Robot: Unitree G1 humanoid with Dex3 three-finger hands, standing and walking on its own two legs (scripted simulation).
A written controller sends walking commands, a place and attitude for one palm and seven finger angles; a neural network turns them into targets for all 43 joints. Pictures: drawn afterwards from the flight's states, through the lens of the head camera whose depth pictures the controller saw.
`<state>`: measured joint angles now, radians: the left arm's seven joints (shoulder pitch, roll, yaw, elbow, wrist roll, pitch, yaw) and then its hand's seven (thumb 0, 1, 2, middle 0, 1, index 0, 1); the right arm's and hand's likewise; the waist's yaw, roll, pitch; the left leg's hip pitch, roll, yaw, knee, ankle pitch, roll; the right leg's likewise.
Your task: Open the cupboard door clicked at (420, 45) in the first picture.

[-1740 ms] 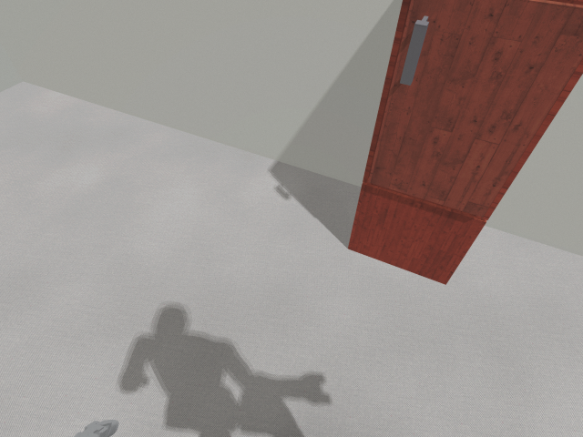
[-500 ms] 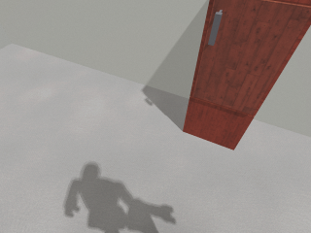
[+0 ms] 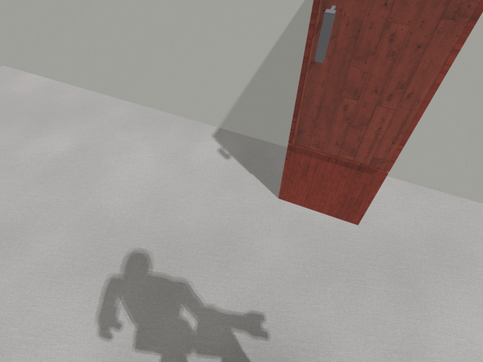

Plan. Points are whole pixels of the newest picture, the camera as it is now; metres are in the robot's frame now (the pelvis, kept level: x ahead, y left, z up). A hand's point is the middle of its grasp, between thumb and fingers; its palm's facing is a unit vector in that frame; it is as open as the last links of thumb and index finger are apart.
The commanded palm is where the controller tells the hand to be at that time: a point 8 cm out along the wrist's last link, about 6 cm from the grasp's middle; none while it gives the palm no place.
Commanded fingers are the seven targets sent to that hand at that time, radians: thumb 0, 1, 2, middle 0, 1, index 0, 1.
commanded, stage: turn to face it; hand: left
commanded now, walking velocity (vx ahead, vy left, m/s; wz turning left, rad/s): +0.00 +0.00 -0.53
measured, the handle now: (326, 34) +0.96 -0.17 +0.12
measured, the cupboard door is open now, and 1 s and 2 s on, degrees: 0 0 0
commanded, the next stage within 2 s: take the last steps up to it in 0.62 s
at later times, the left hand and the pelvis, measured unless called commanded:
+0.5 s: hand out of the picture +0.03 +0.21 -0.18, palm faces -0.13 -0.97 -0.22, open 7.4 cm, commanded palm none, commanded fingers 0.00 0.90 0.90 -0.20 -0.30 -0.20 -0.30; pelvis -0.04 +0.02 -0.01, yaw -10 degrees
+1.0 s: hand out of the picture +0.10 +0.17 -0.16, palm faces -0.40 -0.90 -0.18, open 7.4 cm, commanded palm none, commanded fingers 0.00 0.90 0.90 -0.20 -0.30 -0.20 -0.30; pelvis -0.04 +0.02 +0.00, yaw -22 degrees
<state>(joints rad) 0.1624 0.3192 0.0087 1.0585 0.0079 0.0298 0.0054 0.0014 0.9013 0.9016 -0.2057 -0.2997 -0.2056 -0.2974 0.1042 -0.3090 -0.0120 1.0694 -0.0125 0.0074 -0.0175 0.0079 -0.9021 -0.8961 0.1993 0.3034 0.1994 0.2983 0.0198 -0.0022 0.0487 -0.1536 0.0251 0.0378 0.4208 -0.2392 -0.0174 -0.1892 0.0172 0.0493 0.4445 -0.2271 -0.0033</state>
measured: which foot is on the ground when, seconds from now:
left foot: down 0.00-0.22, up 0.24-0.52, down 0.54-1.00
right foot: down 0.00-0.54, up 0.56-1.00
